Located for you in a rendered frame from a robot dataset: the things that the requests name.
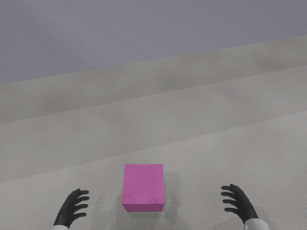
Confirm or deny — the carton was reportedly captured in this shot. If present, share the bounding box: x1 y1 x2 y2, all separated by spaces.
122 164 165 212

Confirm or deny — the robot right hand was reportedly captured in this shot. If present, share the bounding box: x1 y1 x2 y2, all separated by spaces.
221 184 259 224

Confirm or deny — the robot left hand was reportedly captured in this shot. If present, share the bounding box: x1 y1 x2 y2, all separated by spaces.
53 188 89 229

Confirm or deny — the right robot forearm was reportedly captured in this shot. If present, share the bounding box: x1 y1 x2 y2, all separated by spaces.
244 218 270 230

